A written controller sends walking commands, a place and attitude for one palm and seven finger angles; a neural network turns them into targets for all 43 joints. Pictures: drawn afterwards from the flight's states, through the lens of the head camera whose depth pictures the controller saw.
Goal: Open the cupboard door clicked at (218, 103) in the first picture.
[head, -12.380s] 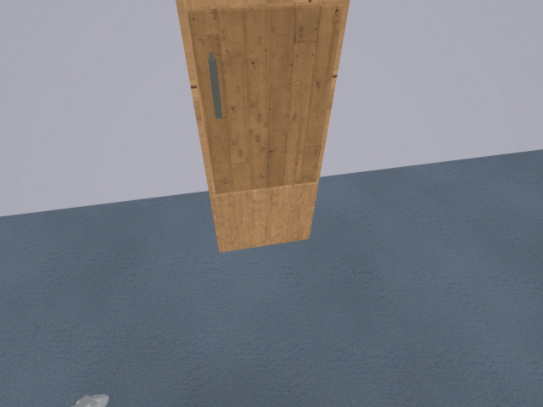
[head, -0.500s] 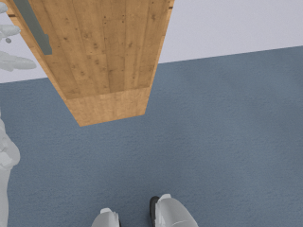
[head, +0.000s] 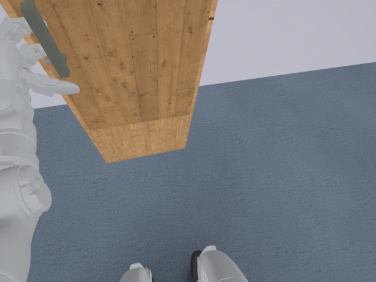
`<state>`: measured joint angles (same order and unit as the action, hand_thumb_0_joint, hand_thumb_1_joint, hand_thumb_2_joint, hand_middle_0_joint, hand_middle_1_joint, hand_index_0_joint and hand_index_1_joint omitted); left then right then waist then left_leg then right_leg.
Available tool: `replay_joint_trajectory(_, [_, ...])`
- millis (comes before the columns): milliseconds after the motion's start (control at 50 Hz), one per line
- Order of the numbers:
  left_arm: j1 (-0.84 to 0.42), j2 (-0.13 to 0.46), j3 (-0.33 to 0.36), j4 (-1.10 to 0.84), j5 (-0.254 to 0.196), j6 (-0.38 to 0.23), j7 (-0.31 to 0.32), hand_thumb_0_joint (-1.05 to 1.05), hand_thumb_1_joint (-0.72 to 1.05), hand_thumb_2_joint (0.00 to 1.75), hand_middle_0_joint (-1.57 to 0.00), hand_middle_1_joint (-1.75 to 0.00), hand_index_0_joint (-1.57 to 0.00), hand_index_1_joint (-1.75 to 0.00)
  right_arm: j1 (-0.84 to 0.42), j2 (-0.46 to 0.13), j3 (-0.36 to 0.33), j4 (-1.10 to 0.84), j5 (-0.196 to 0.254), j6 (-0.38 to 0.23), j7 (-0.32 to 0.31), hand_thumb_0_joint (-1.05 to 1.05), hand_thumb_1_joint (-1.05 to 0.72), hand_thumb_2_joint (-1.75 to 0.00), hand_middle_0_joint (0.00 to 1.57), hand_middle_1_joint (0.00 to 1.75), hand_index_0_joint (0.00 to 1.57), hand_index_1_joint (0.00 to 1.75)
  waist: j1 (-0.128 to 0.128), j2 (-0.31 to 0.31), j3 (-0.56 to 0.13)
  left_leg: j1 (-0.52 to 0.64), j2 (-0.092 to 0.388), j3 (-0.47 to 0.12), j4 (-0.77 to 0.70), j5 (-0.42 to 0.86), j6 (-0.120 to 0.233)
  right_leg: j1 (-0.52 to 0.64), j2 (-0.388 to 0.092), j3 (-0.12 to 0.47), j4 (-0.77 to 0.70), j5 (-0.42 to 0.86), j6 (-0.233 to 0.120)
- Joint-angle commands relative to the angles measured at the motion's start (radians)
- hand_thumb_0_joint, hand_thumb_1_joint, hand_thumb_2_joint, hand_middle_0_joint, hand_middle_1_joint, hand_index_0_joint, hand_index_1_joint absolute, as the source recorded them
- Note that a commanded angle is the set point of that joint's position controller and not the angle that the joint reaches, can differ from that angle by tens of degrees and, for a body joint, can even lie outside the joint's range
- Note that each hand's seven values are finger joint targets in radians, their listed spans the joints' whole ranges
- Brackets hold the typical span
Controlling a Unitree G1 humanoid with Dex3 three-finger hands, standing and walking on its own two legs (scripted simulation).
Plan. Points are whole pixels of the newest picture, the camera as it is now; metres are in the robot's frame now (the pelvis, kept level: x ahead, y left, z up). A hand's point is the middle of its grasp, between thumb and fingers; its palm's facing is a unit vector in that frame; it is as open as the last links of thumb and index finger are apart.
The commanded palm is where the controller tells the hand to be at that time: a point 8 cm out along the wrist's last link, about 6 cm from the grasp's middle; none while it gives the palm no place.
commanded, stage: slide the fingers in behind the handle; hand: left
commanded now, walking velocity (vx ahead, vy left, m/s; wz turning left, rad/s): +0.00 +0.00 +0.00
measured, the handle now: (49, 38) +0.59 +0.22 +0.10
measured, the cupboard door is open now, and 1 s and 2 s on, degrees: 0 0 1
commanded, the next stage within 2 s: close the thumb around the handle in 1.02 s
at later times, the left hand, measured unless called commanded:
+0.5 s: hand (66, 56) +0.55 +0.18 +0.10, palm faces +0.13 -0.99 -0.02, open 14.0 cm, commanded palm +0.52 +0.22 +0.09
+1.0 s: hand (66, 56) +0.55 +0.18 +0.09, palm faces +0.12 -0.99 -0.02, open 14.0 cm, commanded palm +0.52 +0.22 +0.09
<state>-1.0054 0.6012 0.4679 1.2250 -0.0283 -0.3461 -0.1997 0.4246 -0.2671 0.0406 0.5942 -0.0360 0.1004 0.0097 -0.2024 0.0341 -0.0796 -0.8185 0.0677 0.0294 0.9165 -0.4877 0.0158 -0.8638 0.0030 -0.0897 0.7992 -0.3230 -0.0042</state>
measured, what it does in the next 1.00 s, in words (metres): stands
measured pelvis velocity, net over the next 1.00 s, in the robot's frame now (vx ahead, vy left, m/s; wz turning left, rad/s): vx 0.00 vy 0.00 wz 0.00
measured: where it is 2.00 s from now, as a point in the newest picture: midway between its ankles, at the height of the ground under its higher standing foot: outside the picture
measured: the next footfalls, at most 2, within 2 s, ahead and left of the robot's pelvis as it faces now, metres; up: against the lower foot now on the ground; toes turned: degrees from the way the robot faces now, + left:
none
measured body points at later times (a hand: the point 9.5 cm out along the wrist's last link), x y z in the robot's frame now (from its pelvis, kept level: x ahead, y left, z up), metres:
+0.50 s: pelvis -0.01 -0.01 +0.00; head +0.14 +0.00 +0.42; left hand +0.53 +0.24 +0.10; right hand -0.05 -0.27 -0.11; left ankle -0.04 +0.10 -0.69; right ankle +0.02 -0.12 -0.69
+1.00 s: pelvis +0.00 +0.00 +0.00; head +0.14 +0.01 +0.43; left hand +0.53 +0.24 +0.10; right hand -0.03 -0.26 -0.11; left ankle -0.04 +0.10 -0.69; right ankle +0.02 -0.12 -0.69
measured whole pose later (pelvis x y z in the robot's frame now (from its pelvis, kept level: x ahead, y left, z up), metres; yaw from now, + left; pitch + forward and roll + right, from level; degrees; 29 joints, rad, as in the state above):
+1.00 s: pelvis +0.00 +0.00 +0.00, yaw +0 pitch +23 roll -3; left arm -1.04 0.53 0.42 1.24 -0.03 -0.37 -0.09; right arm 0.45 -0.27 0.03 0.62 -0.05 0.07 0.03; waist -0.21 0.04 -0.09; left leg -0.83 0.06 0.03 0.91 -0.48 0.02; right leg -0.88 0.00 -0.08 0.81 -0.32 0.00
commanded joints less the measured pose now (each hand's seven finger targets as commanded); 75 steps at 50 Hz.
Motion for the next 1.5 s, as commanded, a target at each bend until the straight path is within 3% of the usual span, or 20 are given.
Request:
replay_joint_trajectory(0, [-0.464,0.294,0.037,-0.235,-0.021,-0.087,0.013,0.0,-0.5,0.3,-0.3,-1.2,-0.3,-1.2,0.228,-0.184,-0.063,-0.023,-0.004,-0.011,-0.01,0.0,-0.9,-0.9,0.2,0.3,0.2,0.3,-0.009,0.13,-0.532,0.251,-0.036,-0.068,-0.074,0.555,0.004,0.349,0.043,0.059,-0.013,0.43,-0.015])
replay_joint_trajectory(100, [-0.481,0.277,0.006,-0.171,-0.004,-0.067,0.014,0.0,-0.5,0.3,-0.3,-1.2,-0.3,-1.2,0.223,-0.185,-0.059,-0.017,-0.001,-0.015,-0.014,0.0,-0.9,-0.9,0.2,0.3,0.2,0.3,-0.03,0.112,-0.47,0.181,-0.043,-0.054,-0.079,0.46,0.015,0.341,0.037,0.068,-0.025,0.389,-0.009])
replay_joint_trajectory(160, [-0.497,0.307,0.026,-0.186,-0.001,-0.068,0.022,0.0,-0.5,0.3,-0.3,-1.2,-0.3,-1.2,0.229,-0.188,-0.061,-0.015,-0.002,-0.021,-0.015,0.0,-0.9,-0.9,0.2,0.3,0.2,0.3,-0.023,0.134,-0.514,0.196,-0.043,-0.053,-0.076,0.466,0.014,0.347,0.037,0.072,-0.025,0.389,-0.008])
replay_joint_trajectory(220, [-0.521,0.244,-0.013,-0.23,-0.012,-0.088,0.024,0.0,-0.5,0.3,-0.3,-1.2,-0.3,-1.2,0.229,-0.181,-0.063,-0.013,-0.006,-0.028,-0.01,0.0,-0.9,-0.9,0.2,0.3,0.2,0.3,-0.028,0.18,-0.57,0.264,-0.041,-0.061,-0.07,0.515,0.007,0.326,0.039,0.066,-0.018,0.406,-0.011])
replay_joint_trajectory(300, [-0.5,0.214,-0.017,-0.183,-0.019,-0.075,0.038,0.0,-0.5,0.3,-0.3,-1.2,-0.3,-1.2,0.236,-0.184,-0.063,-0.006,-0.007,-0.028,-0.009,0.0,-0.9,-0.9,0.2,0.3,0.2,0.3,-0.037,0.12,-0.499,0.219,-0.04,-0.057,-0.079,0.487,0.012,0.329,0.041,0.062,-0.029,0.399,-0.009])
replay_joint_trajectory(440, [-0.476,0.24,0.01,-0.181,0.005,-0.075,0.083,0.0,-0.5,0.3,-0.3,-1.2,-0.3,-1.2,0.242,-0.182,-0.064,-0.007,-0.011,-0.031,0.001,0.0,-0.9,-0.9,0.2,0.3,0.2,0.3,-0.016,0.119,-0.489,0.2,-0.042,-0.05,-0.084,0.47,0.011,0.33,0.039,0.063,-0.029,0.383,-0.009])
replay_joint_trajectory(500, [-0.519,0.179,-0.043,-0.198,0.01,-0.088,0.086,0.0,-0.5,0.3,-0.3,-1.2,-0.3,-1.2,0.245,-0.178,-0.067,-0.004,-0.013,-0.038,0.004,0.0,-0.9,-0.9,0.2,0.3,0.2,0.3,-0.04,0.094,-0.485,0.203,-0.044,-0.053,-0.086,0.452,0.016,0.324,0.039,0.065,-0.032,0.375,-0.008])
replay_joint_trajectory(560, [-0.506,0.198,-0.027,-0.183,0.008,-0.089,0.081,0.0,-0.5,0.3,-0.3,-1.2,-0.3,-1.2,0.246,-0.182,-0.067,0.002,-0.013,-0.039,0.003,0.0,-0.9,-0.9,0.2,0.3,0.2,0.3,-0.028,0.116,-0.513,0.212,-0.045,-0.053,-0.084,0.46,0.01,0.329,0.037,0.066,-0.026,0.377,-0.01])
replay_joint_trajectory(600, [-0.536,0.116,-0.079,-0.178,-0.001,-0.086,0.078,0.0,-0.5,0.3,-0.3,-1.2,-0.3,-1.2,0.251,-0.176,-0.069,0.007,-0.014,-0.043,0.005,0.0,-0.9,-0.9,0.2,0.3,0.2,0.3,-0.052,0.128,-0.491,0.246,-0.043,-0.058,-0.083,0.478,0.011,0.283,0.04,0.057,-0.031,0.371,-0.01])
replay_joint_trajectory(660, [-0.527,0.185,-0.032,-0.147,0.003,-0.078,0.08,0.0,-0.5,0.3,-0.3,-1.2,-0.3,-1.2,0.253,-0.185,-0.066,0.013,-0.013,-0.041,0.001,0.0,-0.9,-0.9,0.2,0.3,0.2,0.3,-0.042,0.104,-0.489,0.207,-0.045,-0.058,-0.082,0.458,0.01,0.304,0.038,0.061,-0.027,0.363,-0.009])
replay_joint_trajectory(720, [-0.541,0.119,-0.076,-0.193,0.003,-0.089,0.081,0.0,-0.5,0.3,-0.3,-1.2,-0.3,-1.2,0.254,-0.178,-0.071,0.012,-0.018,-0.044,0.006,0.0,-0.9,-0.9,0.2,0.3,0.2,0.3,-0.042,0.164,-0.531,0.29,-0.04,-0.069,-0.075,0.525,0.001,0.259,0.039,0.05,-0.021,0.373,-0.011])
replay_joint_trajectory(880, [-0.496,0.151,-0.04,-0.196,0.002,-0.092,0.096,0.0,-0.5,0.3,-0.3,-1.2,-0.3,-1.2,0.25,-0.181,-0.073,0.008,-0.018,-0.037,0.01,0.0,-0.9,-0.9,0.2,0.3,0.2,0.3,-0.024,0.124,-0.519,0.28,-0.038,-0.07,-0.076,0.563,-0.003,0.285,0.042,0.046,-0.016,0.4,-0.012])
replay_joint_trajectory(960, [-0.493,0.11,-0.069,-0.217,0.0,-0.099,0.097,0.0,-0.5,0.3,-0.3,-1.2,-0.3,-1.2,0.244,-0.178,-0.074,0.005,-0.018,-0.032,0.014,0.0,-0.9,-0.9,0.2,0.3,0.2,0.3,-0.026,0.16,-0.512,0.317,-0.034,-0.074,-0.076,0.602,-0.01,0.256,0.043,0.041,-0.017,0.397,-0.012])
replay_joint_trajectory(1040, [-0.483,0.138,-0.038,-0.221,-0.004,-0.107,0.103,0.0,-0.5,0.3,-0.3,-1.2,-0.3,-1.2,0.248,-0.18,-0.077,0.007,-0.02,-0.032,0.014,0.0,-0.9,-0.9,0.2,0.3,0.2,0.3,-0.016,0.127,-0.53,0.315,-0.033,-0.076,-0.075,0.627,-0.011,0.284,0.044,0.041,-0.012,0.423,-0.013])
replay_joint_trajectory(1100, [-0.482,0.093,-0.073,-0.208,-0.004,-0.105,0.1,0.0,-0.5,0.3,-0.3,-1.2,-0.3,-1.2,0.244,-0.178,-0.077,0.008,-0.019,-0.031,0.015,0.0,-0.9,-0.9,0.2,0.3,0.2,0.3,-0.028,0.122,-0.495,0.311,-0.033,-0.076,-0.078,0.614,-0.007,0.264,0.043,0.039,-0.019,0.411,-0.013])
replay_joint_trajectory(1160, [-0.484,0.122,-0.055,-0.197,0.004,-0.102,0.103,0.0,-0.33,0.37,-0.31,-1.22,-0.31,-1.22,0.244,-0.18,-0.077,0.011,-0.018,-0.029,0.014,0.0,-0.9,-0.9,0.2,0.3,0.2,0.3,-0.022,0.137,-0.502,0.296,-0.036,-0.074,-0.078,0.589,-0.009,0.265,0.042,0.043,-0.016,0.395,-0.012])
replay_joint_trajectory(1200, [-0.503,0.082,-0.086,-0.204,0.003,-0.102,0.103,0.0,-0.22,0.42,-0.32,-1.23,-0.32,-1.23,0.244,-0.176,-0.075,0.009,-0.019,-0.031,0.014,0.0,-0.9,-0.9,0.2,0.3,0.2,0.3,-0.032,0.148,-0.491,0.314,-0.035,-0.078,-0.079,0.613,-0.01,0.247,0.042,0.039,-0.015,0.398,-0.014])
replay_joint_trajectory(1260, [-0.502,0.09,-0.08,-0.166,0.002,-0.093,0.104,0.0,-0.05,0.49,-0.33,-1.25,-0.33,-1.25,0.248,-0.178,-0.074,0.021,-0.02,-0.031,0.014,0.0,-0.9,-0.9,0.2,0.3,0.2,0.3,-0.042,0.11,-0.481,0.292,-0.035,-0.077,-0.075,0.58,-0.009,0.245,0.043,0.037,-0.018,0.384,-0.01])
replay_joint_trajectory(1420, [-0.49,0.132,-0.044,-0.232,-0.006,-0.11,0.092,0.0,0.4,0.68,-0.36,-1.3,-0.36,-1.3,0.245,-0.175,-0.076,0.007,-0.019,-0.032,0.012,0.0,-0.9,-0.9,0.2,0.3,0.2,0.3,-0.018,0.138,-0.555,0.304,-0.038,-0.072,-0.072,0.623,-0.008,0.312,0.042,0.047,-0.011,0.454,-0.013])
replay_joint_trajectory(1480, [-0.458,0.151,-0.033,-0.187,-0.004,-0.096,0.087,0.0,0.56,0.76,-0.38,-1.31,-0.38,-1.31,0.231,-0.177,-0.072,0.002,-0.014,-0.029,0.01,0.0,-0.9,-0.9,0.2,0.3,0.2,0.3,-0.018,0.099,-0.491,0.223,-0.046,-0.052,-0.082,0.517,0.004,0.337,0.042,0.056,-0.023,0.426,-0.011])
